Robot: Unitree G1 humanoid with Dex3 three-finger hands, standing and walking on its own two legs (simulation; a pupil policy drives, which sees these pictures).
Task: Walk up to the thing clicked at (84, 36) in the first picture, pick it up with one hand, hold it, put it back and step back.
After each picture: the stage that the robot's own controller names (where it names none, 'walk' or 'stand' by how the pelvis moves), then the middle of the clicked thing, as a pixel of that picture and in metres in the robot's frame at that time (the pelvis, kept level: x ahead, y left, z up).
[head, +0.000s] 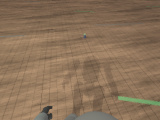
stand; (84, 35) +2.07 +0.34 -0.72
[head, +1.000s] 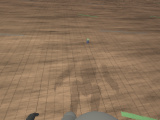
walk; (87, 41) +1.94 +0.22 -0.71
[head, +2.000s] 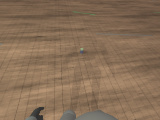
walk; (81, 50) +1.33 +0.24 -0.71
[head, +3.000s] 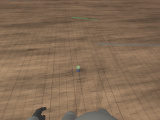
walk; (78, 68) +0.85 +0.23 -0.71
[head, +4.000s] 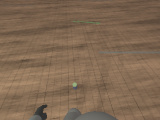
walk; (74, 85) +0.52 +0.25 -0.69
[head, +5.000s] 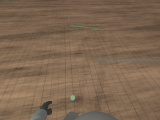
stand; (73, 98) +0.37 +0.21 -0.71
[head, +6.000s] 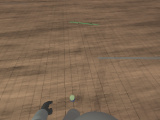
stand; (72, 98) +0.33 +0.22 -0.71
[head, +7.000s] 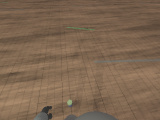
stand; (70, 103) +0.31 +0.24 -0.72
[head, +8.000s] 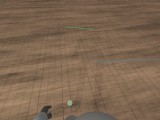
stand; (70, 103) +0.30 +0.24 -0.73
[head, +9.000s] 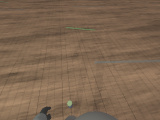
stand; (70, 104) +0.30 +0.24 -0.73
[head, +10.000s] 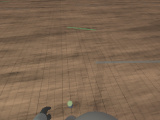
stand; (70, 104) +0.29 +0.23 -0.73
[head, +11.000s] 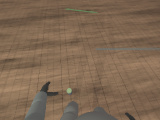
go down; (69, 91) +0.33 +0.23 -0.67
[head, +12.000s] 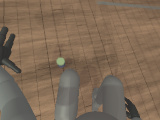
go down; (61, 62) +0.39 +0.26 -0.29
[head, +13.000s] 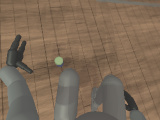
close in; (59, 62) +0.38 +0.26 -0.28
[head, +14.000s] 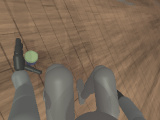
close in; (31, 58) +0.37 +0.29 -0.21
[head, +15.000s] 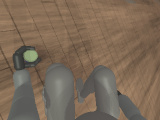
close; (30, 57) +0.36 +0.29 -0.22
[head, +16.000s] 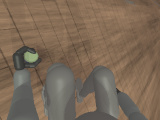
lift; (30, 57) +0.36 +0.29 -0.23
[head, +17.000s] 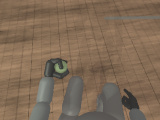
lift; (62, 69) +0.32 +0.22 -0.02
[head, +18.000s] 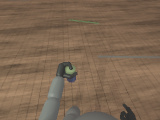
lift; (70, 74) +0.33 +0.16 +0.01
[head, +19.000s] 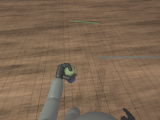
hold; (70, 74) +0.33 +0.17 +0.01
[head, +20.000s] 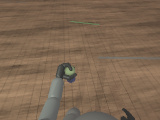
hold; (70, 74) +0.33 +0.17 +0.01
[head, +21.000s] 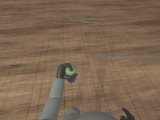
hold; (70, 74) +0.33 +0.17 +0.00
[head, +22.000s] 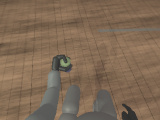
crouch; (66, 65) +0.38 +0.20 -0.07
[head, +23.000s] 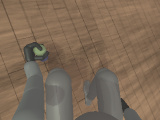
lower; (41, 53) +0.41 +0.27 -0.19
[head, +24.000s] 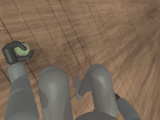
lower; (23, 52) +0.40 +0.30 -0.22
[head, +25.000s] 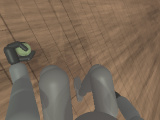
lower; (24, 52) +0.40 +0.30 -0.22
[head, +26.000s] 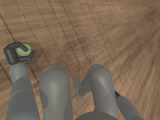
lower; (24, 53) +0.40 +0.30 -0.22
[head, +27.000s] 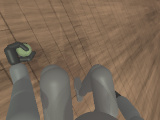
loosen; (25, 53) +0.40 +0.30 -0.22
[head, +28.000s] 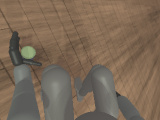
withdraw; (28, 54) +0.38 +0.29 -0.22
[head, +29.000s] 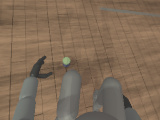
walk; (66, 62) +0.42 +0.24 -0.30
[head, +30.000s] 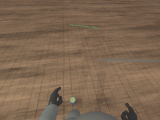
stand; (72, 101) +0.34 +0.19 -0.65
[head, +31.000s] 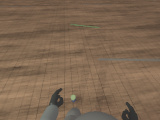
stand; (73, 98) +0.37 +0.20 -0.66
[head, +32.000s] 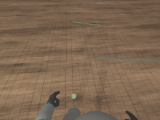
stand; (74, 97) +0.35 +0.19 -0.68
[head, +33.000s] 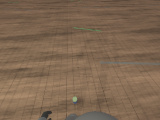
walk; (75, 100) +0.37 +0.20 -0.72
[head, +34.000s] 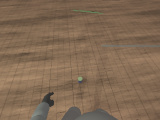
walk; (80, 79) +0.53 +0.15 -0.70
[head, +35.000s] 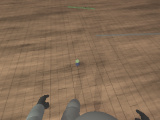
walk; (77, 62) +0.83 +0.27 -0.69
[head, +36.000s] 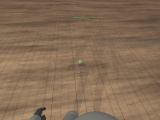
stand; (79, 63) +1.01 +0.24 -0.71
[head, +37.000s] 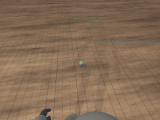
stand; (80, 64) +1.01 +0.24 -0.73
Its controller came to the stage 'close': yes
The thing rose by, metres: 0.71
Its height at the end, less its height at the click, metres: +0.00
